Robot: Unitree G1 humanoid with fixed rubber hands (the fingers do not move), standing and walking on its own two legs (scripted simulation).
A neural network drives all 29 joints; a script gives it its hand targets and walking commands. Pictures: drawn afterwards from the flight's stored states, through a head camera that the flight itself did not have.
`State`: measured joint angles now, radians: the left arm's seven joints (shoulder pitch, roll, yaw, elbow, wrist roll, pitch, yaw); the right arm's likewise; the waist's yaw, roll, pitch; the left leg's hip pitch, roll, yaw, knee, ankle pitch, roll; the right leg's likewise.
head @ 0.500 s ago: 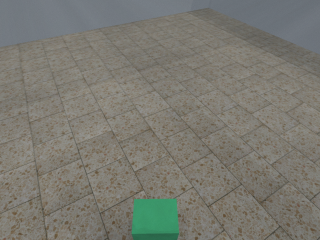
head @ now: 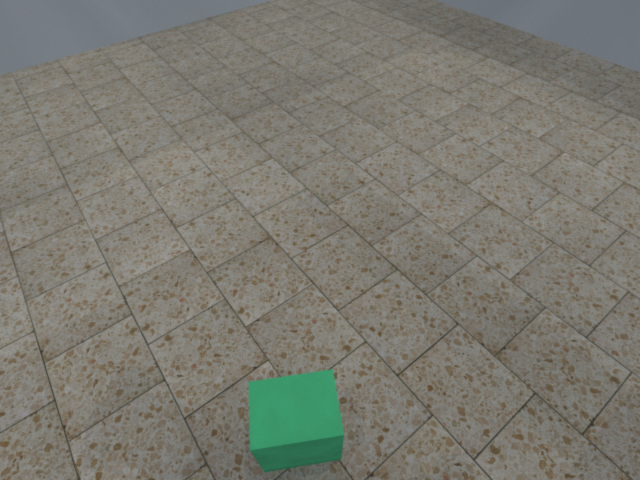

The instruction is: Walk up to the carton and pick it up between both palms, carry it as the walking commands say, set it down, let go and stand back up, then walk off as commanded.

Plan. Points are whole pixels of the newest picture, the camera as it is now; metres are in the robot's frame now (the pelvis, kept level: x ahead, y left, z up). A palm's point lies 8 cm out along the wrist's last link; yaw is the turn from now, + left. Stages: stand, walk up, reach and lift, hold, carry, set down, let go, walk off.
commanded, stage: walk off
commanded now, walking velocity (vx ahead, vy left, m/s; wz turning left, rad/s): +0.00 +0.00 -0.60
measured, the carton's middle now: (297, 422) +0.37 +0.10 -0.63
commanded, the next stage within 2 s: none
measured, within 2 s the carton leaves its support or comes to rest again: neither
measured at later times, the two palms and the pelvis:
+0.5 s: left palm (132, 473) +0.16 +0.27 -0.12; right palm out of the picture -0.02 -0.24 -0.10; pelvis +0.00 +0.04 +0.01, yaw -16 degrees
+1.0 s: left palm (161, 429) +0.21 +0.24 -0.11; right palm out of the picture -0.01 -0.27 -0.10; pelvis +0.01 +0.03 +0.01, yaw -32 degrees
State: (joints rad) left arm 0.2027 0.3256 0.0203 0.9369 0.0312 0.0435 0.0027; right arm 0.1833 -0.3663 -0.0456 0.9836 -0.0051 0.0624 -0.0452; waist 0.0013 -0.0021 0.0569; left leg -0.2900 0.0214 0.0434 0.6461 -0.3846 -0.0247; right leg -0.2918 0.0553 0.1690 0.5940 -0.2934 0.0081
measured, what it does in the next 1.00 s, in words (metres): steps on the spot, turning right: right foot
